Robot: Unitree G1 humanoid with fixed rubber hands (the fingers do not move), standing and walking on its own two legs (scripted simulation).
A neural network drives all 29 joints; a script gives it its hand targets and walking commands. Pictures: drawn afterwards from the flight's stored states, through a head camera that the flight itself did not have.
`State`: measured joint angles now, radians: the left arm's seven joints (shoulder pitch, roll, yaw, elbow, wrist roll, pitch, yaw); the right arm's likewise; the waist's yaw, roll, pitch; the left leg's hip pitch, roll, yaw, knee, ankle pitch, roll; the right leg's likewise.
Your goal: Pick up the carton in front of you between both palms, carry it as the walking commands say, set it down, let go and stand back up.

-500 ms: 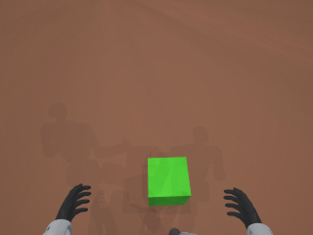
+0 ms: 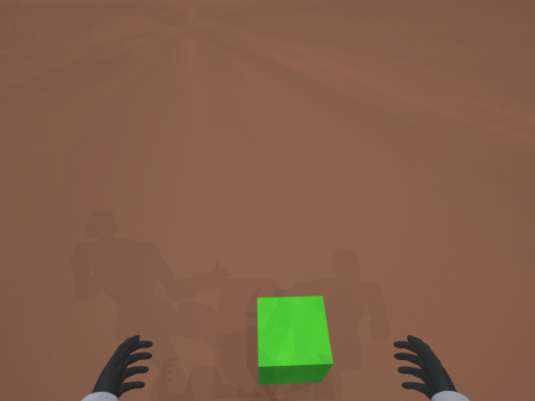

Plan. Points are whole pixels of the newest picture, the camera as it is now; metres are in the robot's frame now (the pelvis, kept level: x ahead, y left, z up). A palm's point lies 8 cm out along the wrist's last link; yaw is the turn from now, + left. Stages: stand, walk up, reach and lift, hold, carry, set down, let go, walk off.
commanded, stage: stand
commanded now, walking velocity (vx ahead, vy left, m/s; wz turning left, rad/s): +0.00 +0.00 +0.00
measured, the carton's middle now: (290, 341) +0.40 -0.08 -0.65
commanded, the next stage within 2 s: none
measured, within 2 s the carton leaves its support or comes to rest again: neither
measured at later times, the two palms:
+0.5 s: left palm out of the picture +0.13 +0.28 -0.09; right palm (465, 399) +0.15 -0.30 -0.10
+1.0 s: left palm out of the picture +0.09 +0.29 -0.09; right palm out of the picture +0.11 -0.31 -0.10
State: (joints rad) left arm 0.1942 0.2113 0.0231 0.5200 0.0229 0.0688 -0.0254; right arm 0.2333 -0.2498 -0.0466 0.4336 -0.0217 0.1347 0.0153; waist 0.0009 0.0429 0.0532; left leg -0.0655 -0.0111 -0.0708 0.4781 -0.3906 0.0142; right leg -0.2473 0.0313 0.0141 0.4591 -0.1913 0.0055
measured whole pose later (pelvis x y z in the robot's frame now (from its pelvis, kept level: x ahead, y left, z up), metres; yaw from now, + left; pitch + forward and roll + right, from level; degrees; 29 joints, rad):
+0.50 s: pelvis +0.02 -0.01 -0.01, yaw +3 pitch +0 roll -1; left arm 0.14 0.32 0.04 0.81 0.04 0.00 0.02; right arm 0.24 -0.36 -0.04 0.67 -0.03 0.02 -0.02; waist 0.00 0.05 0.01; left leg -0.08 -0.02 -0.12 0.52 -0.43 0.00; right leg -0.28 0.01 -0.03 0.56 -0.28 -0.01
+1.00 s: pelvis +0.00 -0.02 +0.00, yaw +3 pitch -2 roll +0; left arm 0.12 0.35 0.03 0.95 0.03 -0.01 0.01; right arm 0.23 -0.38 -0.01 0.82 -0.03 0.01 -0.02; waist 0.01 0.03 0.03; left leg -0.04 -0.02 -0.13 0.45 -0.36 -0.01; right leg -0.23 0.01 -0.04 0.49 -0.22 -0.02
